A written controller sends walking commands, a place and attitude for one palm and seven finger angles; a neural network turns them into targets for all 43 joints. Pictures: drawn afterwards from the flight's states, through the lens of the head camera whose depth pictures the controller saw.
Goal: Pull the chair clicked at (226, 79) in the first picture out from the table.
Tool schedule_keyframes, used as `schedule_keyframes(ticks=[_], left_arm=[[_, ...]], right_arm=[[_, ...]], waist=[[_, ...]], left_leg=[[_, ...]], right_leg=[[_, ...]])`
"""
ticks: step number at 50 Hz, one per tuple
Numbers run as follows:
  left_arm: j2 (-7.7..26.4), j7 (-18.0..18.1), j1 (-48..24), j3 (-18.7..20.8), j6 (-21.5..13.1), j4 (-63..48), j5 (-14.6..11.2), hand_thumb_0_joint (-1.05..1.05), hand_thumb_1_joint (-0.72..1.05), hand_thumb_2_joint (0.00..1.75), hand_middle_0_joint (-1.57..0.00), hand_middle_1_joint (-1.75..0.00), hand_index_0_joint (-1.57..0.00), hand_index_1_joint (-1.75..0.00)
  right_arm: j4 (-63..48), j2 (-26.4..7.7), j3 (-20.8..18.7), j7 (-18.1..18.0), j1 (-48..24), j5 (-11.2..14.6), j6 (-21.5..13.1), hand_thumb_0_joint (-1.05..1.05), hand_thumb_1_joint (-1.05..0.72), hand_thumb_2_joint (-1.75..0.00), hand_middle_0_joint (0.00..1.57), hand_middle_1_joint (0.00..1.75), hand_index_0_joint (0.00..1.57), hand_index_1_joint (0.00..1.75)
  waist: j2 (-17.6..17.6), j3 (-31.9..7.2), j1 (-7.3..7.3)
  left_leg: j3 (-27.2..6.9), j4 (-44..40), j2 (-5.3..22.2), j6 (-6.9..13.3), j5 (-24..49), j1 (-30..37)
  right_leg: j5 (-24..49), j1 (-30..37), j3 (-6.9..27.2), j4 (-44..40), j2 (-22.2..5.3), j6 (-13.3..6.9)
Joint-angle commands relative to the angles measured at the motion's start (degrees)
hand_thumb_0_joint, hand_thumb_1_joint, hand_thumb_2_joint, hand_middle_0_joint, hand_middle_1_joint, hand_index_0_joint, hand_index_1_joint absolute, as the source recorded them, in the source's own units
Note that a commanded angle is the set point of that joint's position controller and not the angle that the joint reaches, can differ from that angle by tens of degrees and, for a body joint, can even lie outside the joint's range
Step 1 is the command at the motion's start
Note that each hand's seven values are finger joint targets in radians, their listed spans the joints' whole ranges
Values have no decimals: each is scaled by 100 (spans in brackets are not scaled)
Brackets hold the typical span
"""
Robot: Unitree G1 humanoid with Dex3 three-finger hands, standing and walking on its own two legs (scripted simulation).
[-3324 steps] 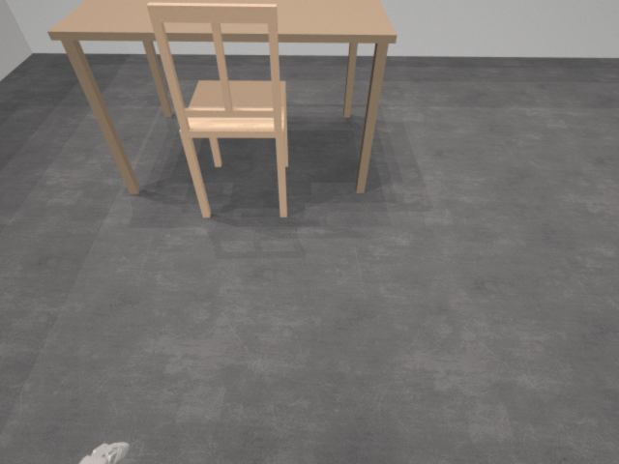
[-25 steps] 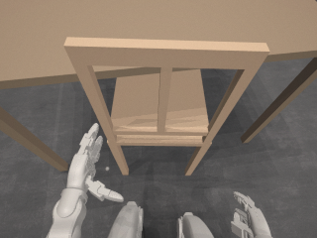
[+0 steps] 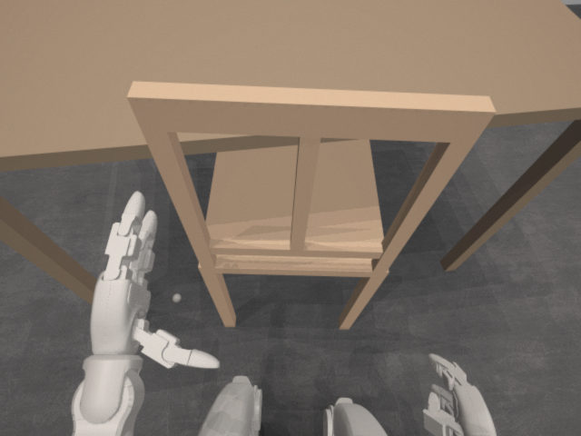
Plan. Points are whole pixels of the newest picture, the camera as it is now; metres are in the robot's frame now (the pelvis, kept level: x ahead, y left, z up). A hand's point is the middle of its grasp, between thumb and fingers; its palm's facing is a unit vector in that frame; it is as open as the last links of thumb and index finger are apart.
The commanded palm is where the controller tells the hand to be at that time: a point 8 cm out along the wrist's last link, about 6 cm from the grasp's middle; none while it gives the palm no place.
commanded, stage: aim the fingers beside a spindle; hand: left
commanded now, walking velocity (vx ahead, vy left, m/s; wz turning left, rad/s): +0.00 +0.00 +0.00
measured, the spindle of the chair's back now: (301, 201) +0.44 +0.01 +0.02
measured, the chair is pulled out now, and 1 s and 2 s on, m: -0.05 -0.05 -0.05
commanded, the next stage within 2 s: push the fingers through the gap in 1.36 s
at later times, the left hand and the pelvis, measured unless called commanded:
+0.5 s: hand (200, 305) +0.29 +0.14 -0.02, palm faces -0.04 -1.00 +0.04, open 16.9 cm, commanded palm +0.27 +0.20 +0.01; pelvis +0.00 +0.00 -0.01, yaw +0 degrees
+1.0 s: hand (185, 301) +0.27 +0.14 +0.05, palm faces +0.02 -1.00 -0.02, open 16.9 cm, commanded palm +0.27 +0.21 +0.03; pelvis +0.00 +0.00 +0.00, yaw +0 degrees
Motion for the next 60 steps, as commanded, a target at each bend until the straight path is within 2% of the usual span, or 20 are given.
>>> schedule_keyframes(ticks=[1,5,10,11,14,16,18,22,24,27,31,33,36,40,44,46,49,52,57,60], left_arm=[[-161,-381,-849,-101,547,1634,22,0,-50,30,-6,-8,-6,-8],[-219,-1185,-1074,-144,1028,1618,-479,0,-50,30,-6,-8,-6,-8],[1209,-352,-1524,844,-329,-2408,-533,0,-50,30,-6,-8,-6,-8],[1529,-67,-1205,1107,-428,-2547,-440,0,-50,30,-6,-8,-6,-8],[878,310,-1006,778,-340,-1174,-136,0,-50,30,-6,-8,-6,-8],[289,71,-729,369,138,856,63,0,-50,30,-6,-8,-6,-8],[-202,-448,-1042,-165,676,1608,-24,0,-50,30,-6,-8,-6,-8],[-483,-1220,-1206,-452,1182,1687,-460,0,-50,30,-6,-8,-6,-8],[96,-1080,-1701,-21,736,457,-518,0,-50,30,-6,-8,-6,-8],[1379,-227,-1731,987,-296,-2477,-413,0,-50,30,-6,-8,-6,-8],[1148,534,-849,1072,-341,-1439,-80,0,-50,30,-6,-8,-6,-8],[352,289,-774,459,61,563,68,0,-50,30,-6,-8,-6,-8],[-337,-660,-1085,-300,825,1714,-136,0,-50,30,-6,-8,-6,-8],[-308,-1379,-1008,-276,1066,1522,-591,0,-50,30,-6,-8,-6,-8],[1203,-560,-1476,887,-268,-2181,-598,0,-50,30,-6,-8,-6,-8],[1824,20,-866,1474,-387,-2462,-416,0,-50,30,-6,-8,-6,-8],[882,361,-1131,892,-346,-815,-96,0,-50,30,-6,-8,-6,-8],[4,-320,-1122,151,354,1670,-60,0,-50,30,-6,-8,-6,-8],[-519,-1526,-1305,-545,1115,1749,-602,0,-50,30,-6,-8,-6,-8],[727,-1016,-2230,370,317,-851,-595,0,-50,30,-6,-8,-6,-8]], right_arm=[[-619,-914,-222,127,-251,155,32,0,-90,-90,20,30,20,30],[-889,-1060,-289,-50,-107,342,46,0,-90,-90,20,30,20,30],[-879,-718,-287,-151,31,90,-320,0,-90,-90,20,30,20,30],[-789,-729,-264,-158,132,58,-324,0,-90,-90,20,30,20,30],[-589,-642,-216,-25,-47,-6,-235,0,-90,-90,20,30,20,30],[-444,-790,-226,79,-51,15,-95,0,-90,-90,20,30,20,30],[-629,-971,-226,113,-221,172,31,0,-90,-90,20,30,20,30],[-874,-1067,-273,-33,-82,369,31,0,-90,-90,20,30,20,30],[-923,-975,-329,-89,-47,245,-39,0,-90,-90,20,30,20,30],[-925,-737,-313,-135,96,68,-260,0,-90,-90,20,30,20,30],[-616,-595,-238,-40,68,-2,-170,0,-90,-90,20,30,20,30],[-471,-733,-222,91,-19,1,-43,0,-90,-90,20,30,20,30],[-692,-987,-231,96,-292,254,81,0,-90,-90,20,30,20,30],[-853,-1050,-316,-67,9,335,9,0,-90,-90,20,30,20,30],[-901,-716,-314,-141,55,107,-315,0,-90,-90,20,30,20,30],[-757,-691,-266,-147,186,64,-305,0,-90,-90,20,30,20,30],[-531,-623,-215,-35,-89,7,-185,0,-90,-90,20,30,20,30],[-428,-893,-223,85,-146,82,-44,0,-90,-90,20,30,20,30],[-825,-1082,-288,-52,-30,372,-51,0,-90,-90,20,30,20,30],[-937,-932,-352,-145,-51,192,-199,0,-90,-90,20,30,20,30]], waist=[[-706,-320,-431],[-725,-1202,-254],[1146,-3249,335],[1147,-3165,331],[646,-2008,-51],[-125,-845,-387],[-631,-550,-424],[-624,-1107,-312],[-356,-1909,-156],[1171,-3468,404],[615,-2265,66],[-126,-1053,-366],[-748,-510,-463],[-734,-1372,-300],[1003,-3203,347],[1187,-3081,388],[543,-1595,-152],[-536,-399,-538],[-476,-1334,-351],[312,-2707,23]], left_leg=[[-371,-713,-23,-51,486,891],[-322,-720,-72,15,600,1088],[-380,-856,84,-164,2754,3256],[-455,-917,121,-231,2978,3323],[-469,-784,127,-163,2480,2488],[-468,-667,94,-99,1438,1458],[-400,-741,-12,-56,517,957],[-357,-795,-69,27,657,1224],[-346,-613,-10,33,1214,1463],[-367,-843,60,-161,2815,3201],[-430,-829,130,-182,2899,2634],[-410,-633,99,-111,1709,1582],[-294,-734,-53,-12,564,934],[-318,-606,-64,38,1043,1120],[-290,-784,42,-99,2810,2965],[-362,-932,83,-190,3167,3211],[-415,-723,99,-139,2214,2150],[-355,-543,12,-64,567,839],[-377,-688,-67,37,767,1263],[-387,-648,36,7,1841,2195]], right_leg=[[871,-177,206,-1015,10,50],[976,443,366,-1195,-72,52],[2175,651,295,-773,-45,-83],[2170,534,239,-727,-5,-91],[1995,200,200,-689,1,-11],[1469,-201,128,-786,31,41],[880,-163,153,-970,11,64],[1015,374,310,-1228,-71,50],[1569,536,356,-968,-96,55],[2271,714,308,-690,-48,-80],[2286,407,229,-685,11,-25],[1797,-30,169,-762,27,67],[1042,114,325,-1179,-10,70],[1646,665,423,-1172,-114,92],[2542,929,346,-763,-72,-58],[2511,824,288,-762,-14,-90],[1948,130,231,-713,13,7],[924,-334,207,-959,27,83],[1142,447,373,-1220,-96,46],[1931,672,347,-839,-90,12]])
